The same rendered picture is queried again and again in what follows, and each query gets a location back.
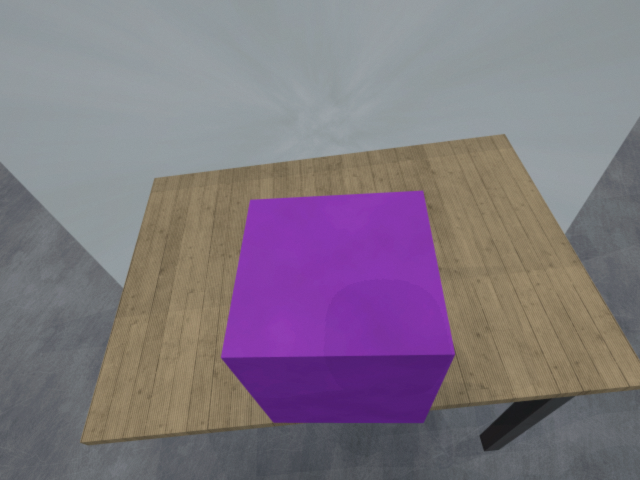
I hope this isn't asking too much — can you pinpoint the table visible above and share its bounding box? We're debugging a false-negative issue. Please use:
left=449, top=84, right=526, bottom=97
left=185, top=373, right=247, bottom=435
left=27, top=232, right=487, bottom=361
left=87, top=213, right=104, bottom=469
left=80, top=134, right=640, bottom=451

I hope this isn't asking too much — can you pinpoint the carton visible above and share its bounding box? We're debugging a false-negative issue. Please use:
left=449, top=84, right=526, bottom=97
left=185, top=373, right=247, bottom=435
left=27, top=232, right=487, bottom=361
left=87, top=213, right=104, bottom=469
left=221, top=191, right=455, bottom=423

